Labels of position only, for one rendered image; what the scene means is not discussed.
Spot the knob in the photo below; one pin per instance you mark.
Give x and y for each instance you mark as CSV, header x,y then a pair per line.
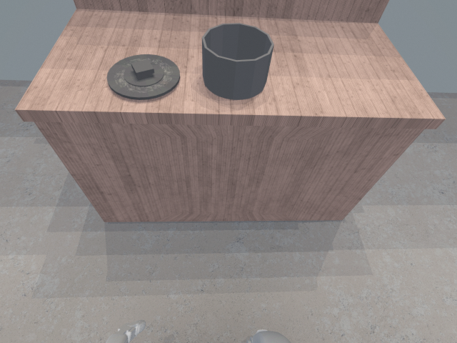
x,y
142,68

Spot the table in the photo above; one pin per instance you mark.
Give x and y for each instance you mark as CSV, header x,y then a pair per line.
x,y
339,107

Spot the lid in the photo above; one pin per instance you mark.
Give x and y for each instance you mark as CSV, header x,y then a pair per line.
x,y
124,82

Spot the pot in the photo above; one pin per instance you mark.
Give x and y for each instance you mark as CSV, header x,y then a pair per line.
x,y
236,59

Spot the left robot hand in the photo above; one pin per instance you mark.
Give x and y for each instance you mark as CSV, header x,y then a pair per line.
x,y
127,332

